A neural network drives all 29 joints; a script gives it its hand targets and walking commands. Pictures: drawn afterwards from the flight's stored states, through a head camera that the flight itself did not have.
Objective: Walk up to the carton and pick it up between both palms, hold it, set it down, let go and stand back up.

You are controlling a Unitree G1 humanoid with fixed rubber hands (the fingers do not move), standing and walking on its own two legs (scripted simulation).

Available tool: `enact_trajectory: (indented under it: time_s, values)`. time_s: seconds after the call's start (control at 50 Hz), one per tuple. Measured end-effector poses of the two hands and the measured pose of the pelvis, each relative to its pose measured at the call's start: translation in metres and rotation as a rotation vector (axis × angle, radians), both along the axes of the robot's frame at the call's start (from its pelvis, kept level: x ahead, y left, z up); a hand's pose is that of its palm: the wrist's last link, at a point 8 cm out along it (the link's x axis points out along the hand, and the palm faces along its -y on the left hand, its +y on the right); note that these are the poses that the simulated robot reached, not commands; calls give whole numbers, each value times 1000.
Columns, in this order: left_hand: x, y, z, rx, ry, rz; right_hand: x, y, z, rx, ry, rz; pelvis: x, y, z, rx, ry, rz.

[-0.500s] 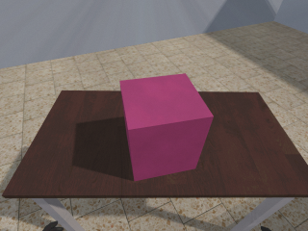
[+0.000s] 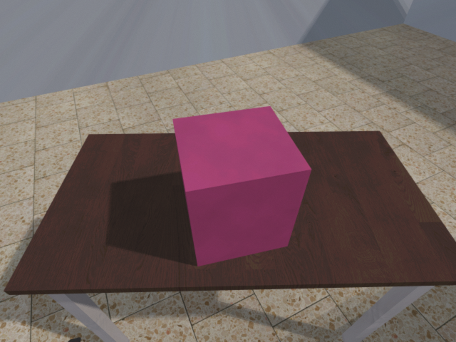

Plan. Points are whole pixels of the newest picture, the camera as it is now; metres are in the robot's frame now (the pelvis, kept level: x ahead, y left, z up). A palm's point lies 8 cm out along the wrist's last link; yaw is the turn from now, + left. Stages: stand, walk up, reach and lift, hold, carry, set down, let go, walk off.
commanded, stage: stand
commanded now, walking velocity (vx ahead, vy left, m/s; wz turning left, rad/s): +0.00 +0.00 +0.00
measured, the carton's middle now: (233, 186) +0.44 +0.00 +0.03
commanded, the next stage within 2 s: none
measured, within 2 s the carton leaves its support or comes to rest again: neither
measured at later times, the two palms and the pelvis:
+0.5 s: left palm out of the picture +0.09 +0.31 -0.10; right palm out of the picture +0.08 -0.31 -0.11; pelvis +0.00 +0.00 +0.00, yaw +0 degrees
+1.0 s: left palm out of the picture +0.10 +0.31 -0.10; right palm out of the picture +0.08 -0.31 -0.11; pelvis +0.00 +0.00 +0.00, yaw +0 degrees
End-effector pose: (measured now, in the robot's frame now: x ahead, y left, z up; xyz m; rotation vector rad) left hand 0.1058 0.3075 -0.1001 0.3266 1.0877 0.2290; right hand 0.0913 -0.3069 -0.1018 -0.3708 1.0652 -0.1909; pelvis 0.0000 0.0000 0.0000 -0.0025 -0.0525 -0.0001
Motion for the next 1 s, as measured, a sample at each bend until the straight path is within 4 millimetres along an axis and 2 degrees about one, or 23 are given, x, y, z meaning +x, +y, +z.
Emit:
enact_trajectory:
  time_s: [0.58, 1.0]
  values:
    - [-13, 0, -2, 6, 45, 6, -9, -1, -5, 5, 44, -18, -3, -1, 1, 2, -1, -3]
    - [-10, 0, -1, 13, 48, 2, -11, -3, -6, 10, 57, -32, -1, -2, 2, 1, 0, -4]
